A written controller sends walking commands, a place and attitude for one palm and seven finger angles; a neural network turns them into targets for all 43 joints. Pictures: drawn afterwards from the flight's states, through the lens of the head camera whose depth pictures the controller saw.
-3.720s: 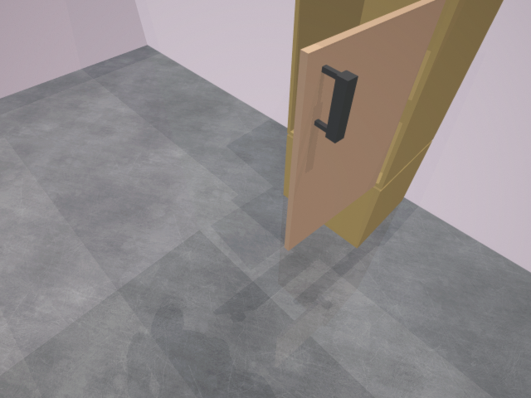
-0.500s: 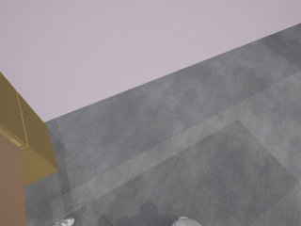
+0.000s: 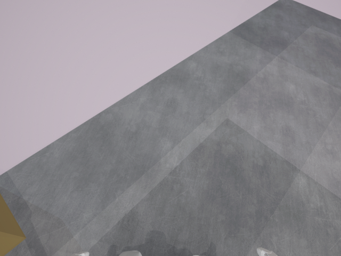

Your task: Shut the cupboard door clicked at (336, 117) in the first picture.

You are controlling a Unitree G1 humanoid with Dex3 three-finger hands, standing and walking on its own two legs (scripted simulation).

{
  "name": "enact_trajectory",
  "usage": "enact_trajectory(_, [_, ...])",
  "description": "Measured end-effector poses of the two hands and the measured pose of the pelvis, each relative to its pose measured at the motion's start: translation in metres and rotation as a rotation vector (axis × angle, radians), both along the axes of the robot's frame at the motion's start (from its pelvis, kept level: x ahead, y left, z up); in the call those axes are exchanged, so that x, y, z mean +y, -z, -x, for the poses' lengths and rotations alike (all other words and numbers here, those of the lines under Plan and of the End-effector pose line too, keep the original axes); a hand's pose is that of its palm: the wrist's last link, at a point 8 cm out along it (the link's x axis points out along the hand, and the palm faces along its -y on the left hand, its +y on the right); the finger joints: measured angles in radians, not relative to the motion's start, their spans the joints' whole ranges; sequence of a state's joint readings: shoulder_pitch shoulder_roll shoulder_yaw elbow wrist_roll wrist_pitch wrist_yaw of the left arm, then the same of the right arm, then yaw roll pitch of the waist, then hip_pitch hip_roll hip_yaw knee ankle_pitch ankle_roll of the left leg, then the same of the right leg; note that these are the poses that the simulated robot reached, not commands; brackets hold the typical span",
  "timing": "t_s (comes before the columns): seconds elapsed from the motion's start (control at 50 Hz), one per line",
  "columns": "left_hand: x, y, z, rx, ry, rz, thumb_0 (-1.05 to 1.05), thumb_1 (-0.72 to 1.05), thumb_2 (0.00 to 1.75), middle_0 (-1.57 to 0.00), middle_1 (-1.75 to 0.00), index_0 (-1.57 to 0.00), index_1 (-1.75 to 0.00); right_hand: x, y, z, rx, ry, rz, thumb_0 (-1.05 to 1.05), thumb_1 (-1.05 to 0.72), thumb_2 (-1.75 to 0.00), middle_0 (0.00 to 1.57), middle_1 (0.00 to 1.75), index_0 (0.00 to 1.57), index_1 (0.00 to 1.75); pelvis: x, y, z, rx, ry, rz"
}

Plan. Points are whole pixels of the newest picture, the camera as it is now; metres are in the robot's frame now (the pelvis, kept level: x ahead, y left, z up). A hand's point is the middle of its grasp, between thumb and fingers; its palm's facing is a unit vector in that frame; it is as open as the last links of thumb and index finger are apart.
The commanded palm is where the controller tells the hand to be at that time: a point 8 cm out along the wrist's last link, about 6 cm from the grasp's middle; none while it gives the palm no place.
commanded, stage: walk around to get in front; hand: left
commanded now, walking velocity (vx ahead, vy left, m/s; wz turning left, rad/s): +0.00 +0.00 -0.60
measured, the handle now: out of the picture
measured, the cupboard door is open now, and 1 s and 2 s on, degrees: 85 85 85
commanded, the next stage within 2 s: none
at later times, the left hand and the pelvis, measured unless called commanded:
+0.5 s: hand (129, 230) +0.19 +0.12 -0.15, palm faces -0.30 -0.91 -0.28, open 7.4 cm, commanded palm none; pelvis +0.03 -0.04 +0.01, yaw -19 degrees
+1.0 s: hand (155, 184) +0.32 +0.06 -0.15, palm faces -0.57 -0.80 -0.17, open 7.4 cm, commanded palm none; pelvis +0.14 -0.06 +0.02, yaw -37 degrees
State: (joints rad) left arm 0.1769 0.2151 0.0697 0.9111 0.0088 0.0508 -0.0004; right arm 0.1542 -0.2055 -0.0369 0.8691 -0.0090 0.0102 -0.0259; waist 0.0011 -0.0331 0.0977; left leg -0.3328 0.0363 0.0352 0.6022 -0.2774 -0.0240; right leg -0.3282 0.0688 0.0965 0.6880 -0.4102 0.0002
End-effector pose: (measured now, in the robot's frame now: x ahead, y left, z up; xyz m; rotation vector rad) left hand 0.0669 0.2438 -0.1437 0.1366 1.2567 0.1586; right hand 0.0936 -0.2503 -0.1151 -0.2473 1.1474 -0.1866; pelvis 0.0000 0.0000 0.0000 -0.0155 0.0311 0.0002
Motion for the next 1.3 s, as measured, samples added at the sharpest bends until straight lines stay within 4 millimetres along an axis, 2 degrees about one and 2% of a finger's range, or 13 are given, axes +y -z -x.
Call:
enact_trajectory(0.1, [0.010,-0.009,-0.030,-0.006,0.068,-0.008,0.01,0.91,0.89,-0.20,-0.30,-0.20,-0.30,0.008,-0.010,0.022,0.031,0.046,-0.002,0.00,-0.90,-0.89,0.20,0.30,0.20,0.30,0.003,-0.010,-0.008,-0.007,0.077,0.009])
enact_trajectory(0.2, [0.005,-0.023,-0.064,-0.025,0.150,-0.027,0.01,0.91,0.89,-0.19,-0.30,-0.20,-0.30,0.004,-0.008,0.050,0.072,0.133,-0.026,0.00,-0.90,-0.89,0.20,0.30,0.20,0.30,-0.001,-0.015,-0.015,-0.001,0.144,0.016])
enact_trajectory(0.34, [-0.038,-0.028,-0.118,-0.081,0.303,-0.073,0.01,0.91,0.89,-0.19,-0.30,-0.20,-0.30,-0.025,0.021,0.096,0.132,0.287,-0.081,0.00,-0.90,-0.89,0.20,0.30,0.20,0.30,-0.028,0.000,-0.026,-0.005,0.242,-0.010])
enact_trajectory(0.4, [-0.058,-0.028,-0.130,-0.108,0.341,-0.089,0.01,0.91,0.89,-0.19,-0.30,-0.20,-0.30,-0.041,0.033,0.109,0.174,0.343,-0.088,0.00,-0.90,-0.89,0.20,0.30,0.20,0.30,-0.037,0.005,-0.028,-0.010,0.272,-0.008])
enact_trajectory(0.56, [-0.088,-0.028,-0.128,-0.025,0.400,-0.061,0.01,0.91,0.89,-0.20,-0.30,-0.20,-0.30,-0.063,0.011,0.086,0.106,0.414,-0.064,0.00,-0.90,-0.89,0.19,0.30,0.20,0.30,-0.047,-0.011,-0.038,-0.002,0.364,-0.030])
enact_trajectory(0.7, [-0.088,-0.012,-0.140,0.028,0.437,-0.008,0.01,0.91,0.89,-0.20,-0.30,-0.21,-0.30,-0.059,-0.003,0.050,0.011,0.440,-0.025,0.00,-0.90,-0.90,0.19,0.30,0.20,0.30,-0.038,-0.009,-0.061,0.000,0.431,-0.010])
enact_trajectory(0.78, [-0.081,0.003,-0.164,0.042,0.456,0.017,0.01,0.91,0.89,-0.20,-0.30,-0.21,-0.30,-0.047,-0.006,0.040,-0.028,0.453,0.012,0.00,-0.90,-0.89,0.20,0.30,0.20,0.30,-0.031,-0.001,-0.082,0.002,0.482,0.004])
enact_trajectory(0.9, [-0.098,-0.010,-0.224,0.025,0.575,0.022,0.01,0.91,0.89,-0.19,-0.30,-0.20,-0.30,-0.020,-0.018,0.068,0.040,0.565,-0.008,0.00,-0.90,-0.89,0.20,0.30,0.20,0.30,-0.038,-0.015,-0.111,-0.002,0.576,0.022])
enact_trajectory(1.04, [-0.161,-0.019,-0.298,-0.030,0.711,0.027,0.01,0.91,0.89,-0.19,-0.30,-0.20,-0.30,0.018,-0.011,0.117,0.207,0.753,-0.101,0.00,-0.90,-0.89,0.20,0.30,0.20,0.30,-0.065,-0.016,-0.144,0.004,0.682,0.015])
enact_trajectory(1.1, [-0.208,-0.018,-0.327,-0.047,0.790,0.037,0.01,0.91,0.89,-0.19,-0.30,-0.20,-0.30,0.033,-0.005,0.135,0.281,0.833,-0.157,0.00,-0.90,-0.89,0.20,0.30,0.20,0.30,-0.084,-0.012,-0.158,0.002,0.723,0.006])
enact_trajectory(1.18, [-0.287,-0.015,-0.365,-0.093,0.904,0.060,0.01,0.91,0.89,-0.19,-0.30,-0.20,-0.30,0.047,0.005,0.151,0.377,0.931,-0.243,0.00,-0.90,-0.89,0.20,0.30,0.20,0.30,-0.118,-0.001,-0.176,-0.001,0.779,-0.002])
enact_trajectory(1.24, [-0.347,-0.010,-0.388,-0.165,0.962,0.080,0.01,0.91,0.89,-0.19,-0.30,-0.20,-0.30,0.041,0.016,0.155,0.435,0.987,-0.310,0.00,-0.90,-0.89,0.20,0.30,0.20,0.30,-0.155,0.012,-0.187,-0.014,0.817,-0.008])
enact_trajectory(1.3, [-0.384,-0.009,-0.398,-0.209,0.969,0.082,0.01,0.91,0.89,-0.19,-0.30,-0.20,-0.30,0.008,0.027,0.142,0.426,1.026,-0.338,0.00,-0.90,-0.89,0.20,0.30,0.20,0.30,-0.186,0.017,-0.194,-0.038,0.854,-0.014])
